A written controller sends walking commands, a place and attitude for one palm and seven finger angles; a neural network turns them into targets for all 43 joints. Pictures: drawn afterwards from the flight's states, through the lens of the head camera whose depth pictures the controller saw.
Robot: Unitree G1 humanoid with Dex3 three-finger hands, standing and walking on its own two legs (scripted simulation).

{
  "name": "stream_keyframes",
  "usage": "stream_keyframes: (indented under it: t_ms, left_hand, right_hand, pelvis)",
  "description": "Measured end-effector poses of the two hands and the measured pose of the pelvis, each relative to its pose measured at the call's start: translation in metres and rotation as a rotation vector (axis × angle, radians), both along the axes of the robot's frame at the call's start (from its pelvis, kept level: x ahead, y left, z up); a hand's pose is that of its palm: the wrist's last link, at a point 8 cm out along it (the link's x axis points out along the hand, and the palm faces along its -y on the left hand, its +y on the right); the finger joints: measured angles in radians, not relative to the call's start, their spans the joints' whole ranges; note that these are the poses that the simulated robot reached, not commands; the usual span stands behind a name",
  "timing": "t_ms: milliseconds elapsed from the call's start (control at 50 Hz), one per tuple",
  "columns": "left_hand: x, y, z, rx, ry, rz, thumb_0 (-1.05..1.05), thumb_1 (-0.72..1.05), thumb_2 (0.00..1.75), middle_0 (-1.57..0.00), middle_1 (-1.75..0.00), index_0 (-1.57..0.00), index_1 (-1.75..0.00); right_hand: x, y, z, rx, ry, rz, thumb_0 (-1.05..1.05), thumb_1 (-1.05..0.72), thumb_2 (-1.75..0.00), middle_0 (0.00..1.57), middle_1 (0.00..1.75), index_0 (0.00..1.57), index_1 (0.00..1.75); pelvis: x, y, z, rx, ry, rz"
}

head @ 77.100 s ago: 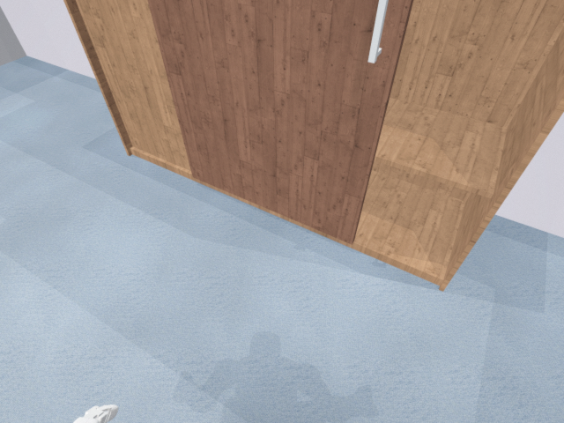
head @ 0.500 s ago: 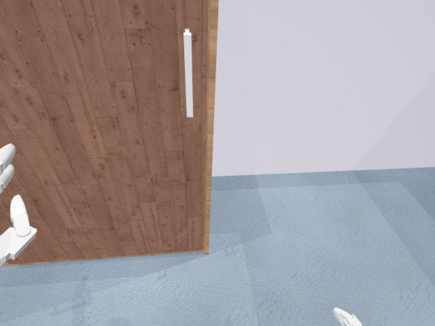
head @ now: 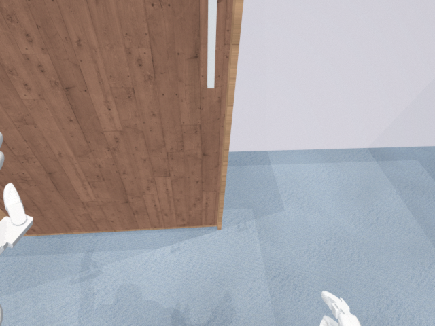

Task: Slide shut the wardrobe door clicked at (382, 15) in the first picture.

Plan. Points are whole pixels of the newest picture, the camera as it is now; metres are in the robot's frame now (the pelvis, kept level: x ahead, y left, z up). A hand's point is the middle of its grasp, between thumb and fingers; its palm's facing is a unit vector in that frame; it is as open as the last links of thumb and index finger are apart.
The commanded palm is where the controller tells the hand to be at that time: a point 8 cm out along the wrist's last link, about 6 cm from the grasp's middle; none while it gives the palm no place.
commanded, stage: stop stepping back and stand still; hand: left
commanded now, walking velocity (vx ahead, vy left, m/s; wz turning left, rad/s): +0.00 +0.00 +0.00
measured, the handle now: (211, 41) +0.68 +0.07 +0.22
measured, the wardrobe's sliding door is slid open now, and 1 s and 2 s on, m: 0.00 0.00 0.00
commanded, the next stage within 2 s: let the arm hang, fingers relaxed in 0.18 s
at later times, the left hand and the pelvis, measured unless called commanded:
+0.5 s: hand out of the picture +0.13 +0.22 -0.11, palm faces +0.07 -0.95 -0.29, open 7.4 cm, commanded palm none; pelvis +0.01 +0.00 +0.00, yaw +3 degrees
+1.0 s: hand out of the picture +0.00 +0.22 -0.15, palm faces +0.04 -0.96 -0.27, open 7.3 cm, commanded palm none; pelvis -0.01 +0.01 +0.02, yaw +3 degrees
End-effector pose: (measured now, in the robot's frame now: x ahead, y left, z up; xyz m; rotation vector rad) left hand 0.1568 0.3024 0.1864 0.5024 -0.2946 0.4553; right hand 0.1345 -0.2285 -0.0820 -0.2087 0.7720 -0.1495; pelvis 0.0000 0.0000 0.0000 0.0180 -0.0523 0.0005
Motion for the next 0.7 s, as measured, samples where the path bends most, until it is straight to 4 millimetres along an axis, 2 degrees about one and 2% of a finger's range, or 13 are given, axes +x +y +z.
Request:
stream_keyframes:
  t_ms: [60, 140, 220, 280, 300, 320, 360, 400, 460, 500, 560, 620, 700]
  left_hand:
    - [0.008, -0.002, 0.006, 0.016, 0.011, -0.016, 0.01, 0.88, 0.9, -0.21, -0.3, -0.21, -0.3]
    - [0.004, -0.013, 0.024, 0.105, 0.014, -0.049, 0.01, 0.88, 0.9, -0.21, -0.3, -0.21, -0.3]
    - [-0.003, -0.015, 0.029, 0.129, 0.062, -0.052, 0.01, 0.88, 0.9, -0.21, -0.3, -0.21, -0.3]
    - [-0.001, -0.005, 0.021, 0.096, 0.102, -0.015, 0.01, 0.88, 0.9, -0.21, -0.3, -0.22, -0.3]
    - [0.002, 0.001, 0.01, 0.088, 0.137, -0.009, 0.0, 0.88, 0.9, -0.21, -0.3, -0.21, -0.3]
    - [0.009, 0.007, -0.011, 0.057, 0.211, -0.003, 0.0, 0.89, 0.9, -0.2, -0.3, -0.21, -0.3]
    - [0.017, 0.018, -0.071, -0.068, 0.427, 0.03, 0.0, 0.89, 0.9, -0.2, -0.3, -0.21, -0.3]
    - [0.014, 0.017, -0.139, -0.208, 0.668, 0.066, 0.0, 0.89, 0.9, -0.2, -0.29, -0.2, -0.3]
    - [-0.016, -0.01, -0.228, -0.382, 1.003, 0.077, 0.0, 0.9, 0.9, -0.19, -0.29, -0.2, -0.3]
    - [-0.046, -0.04, -0.269, -0.478, 1.184, 0.051, 0.01, 0.91, 0.9, -0.19, -0.29, -0.2, -0.3]
    - [-0.093, -0.08, -0.306, -0.604, 1.375, 0.015, 0.01, 0.91, 0.9, -0.19, -0.29, -0.2, -0.3]
    - [-0.122, -0.077, -0.317, -0.654, 1.435, 0.087, -0.01, 0.99, 0.9, -0.2, -0.3, -0.21, -0.3]
    - [-0.152, -0.068, -0.317, -0.658, 1.527, 0.133, -0.01, 0.99, 0.9, -0.21, -0.3, -0.21, -0.3]
  right_hand:
    - [0.006, 0.014, 0.005, 0.03, -0.014, 0.03, 0.01, -0.91, -0.9, 0.2, 0.3, 0.2, 0.3]
    - [0.017, 0.024, 0.008, 0.076, -0.035, 0.074, 0.01, -0.91, -0.9, 0.2, 0.3, 0.21, 0.3]
    - [0.026, 0.019, 0.007, 0.078, -0.018, 0.075, 0.01, -0.91, -0.9, 0.21, 0.3, 0.21, 0.3]
    - [0.033, 0.01, 0.007, 0.046, 0.0, 0.051, 0.01, -0.91, -0.9, 0.21, 0.3, 0.21, 0.3]
    - [0.035, 0.007, 0.005, 0.039, 0.001, 0.063, 0.01, -0.91, -0.9, 0.21, 0.3, 0.21, 0.3]
    - [0.037, 0.003, 0.001, 0.032, 0.013, 0.079, 0.01, -0.91, -0.9, 0.21, 0.3, 0.21, 0.3]
    - [0.039, -0.006, -0.008, 0.015, 0.047, 0.086, 0.01, -0.91, -0.9, 0.2, 0.3, 0.21, 0.3]
    - [0.037, -0.014, -0.016, -0.002, 0.078, 0.078, 0.01, -0.91, -0.9, 0.2, 0.3, 0.21, 0.3]
    - [0.026, -0.022, -0.02, -0.024, 0.128, 0.069, 0.01, -0.91, -0.9, 0.2, 0.3, 0.2, 0.3]
    - [0.013, -0.026, -0.019, -0.035, 0.177, 0.056, 0.01, -0.91, -0.9, 0.2, 0.3, 0.2, 0.3]
    - [-0.011, -0.03, -0.017, -0.055, 0.266, 0.032, 0.01, -0.91, -0.9, 0.2, 0.3, 0.2, 0.3]
    - [-0.039, -0.029, -0.018, -0.068, 0.374, 0.024, 0.01, -0.91, -0.9, 0.2, 0.3, 0.2, 0.3]
    - [-0.074, -0.022, -0.025, -0.054, 0.498, 0.012, 0.0, -0.91, -0.9, 0.2, 0.3, 0.2, 0.3]
  pelvis:
    - [-0.001, -0.001, 0.006, 0.002, 0.001, 0.022]
    - [0.001, -0.006, 0.009, -0.005, 0.014, 0.031]
    - [0.008, -0.005, 0.012, -0.033, 0.035, 0.027]
    - [0.016, 0.0, 0.013, -0.038, 0.046, 0.02]
    - [0.017, 0.003, 0.013, -0.037, 0.055, 0.031]
    - [0.017, 0.005, 0.012, -0.037, 0.061, 0.042]
    - [0.015, 0.011, 0.008, -0.032, 0.066, 0.053]
    - [0.014, 0.012, 0.004, -0.015, 0.069, 0.056]
    - [0.01, 0.008, 0.001, 0.003, 0.061, 0.051]
    - [0.008, 0.005, 0.003, -0.003, 0.05, 0.052]
    - [0.005, 0.0, 0.007, -0.011, 0.037, 0.055]
    - [0.0, -0.003, 0.011, -0.023, 0.032, 0.064]
    - [-0.004, -0.002, 0.016, -0.038, 0.035, 0.068]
